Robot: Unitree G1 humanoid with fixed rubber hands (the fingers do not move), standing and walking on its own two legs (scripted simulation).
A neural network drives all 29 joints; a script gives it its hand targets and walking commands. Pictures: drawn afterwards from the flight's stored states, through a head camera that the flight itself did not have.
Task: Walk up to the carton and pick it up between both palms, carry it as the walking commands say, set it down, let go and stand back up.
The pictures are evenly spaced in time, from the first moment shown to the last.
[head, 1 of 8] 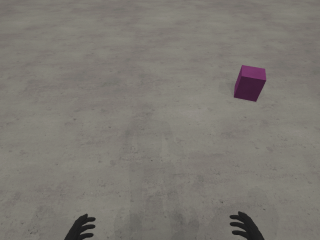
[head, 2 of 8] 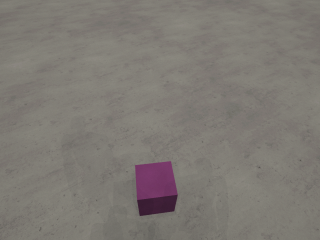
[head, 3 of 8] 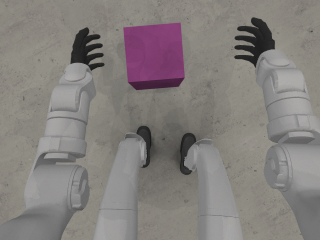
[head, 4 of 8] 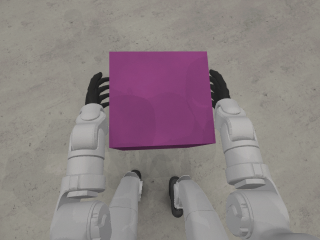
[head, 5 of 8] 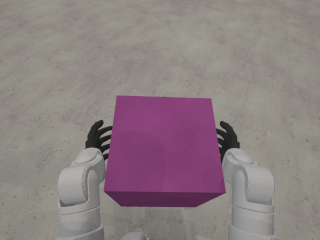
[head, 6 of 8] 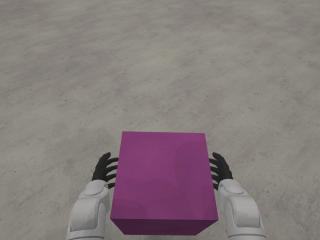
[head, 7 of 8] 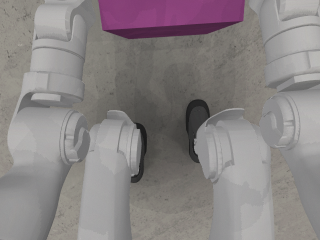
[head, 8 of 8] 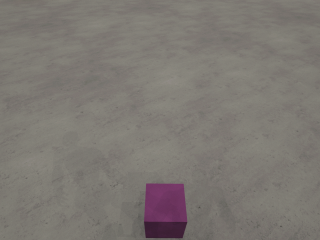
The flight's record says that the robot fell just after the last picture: no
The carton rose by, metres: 0.68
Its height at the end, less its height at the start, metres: +0.00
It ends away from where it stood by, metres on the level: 2.14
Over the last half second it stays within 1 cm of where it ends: yes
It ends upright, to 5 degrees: yes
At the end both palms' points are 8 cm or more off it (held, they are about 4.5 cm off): yes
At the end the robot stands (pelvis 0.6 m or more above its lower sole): yes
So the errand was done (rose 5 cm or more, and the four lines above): yes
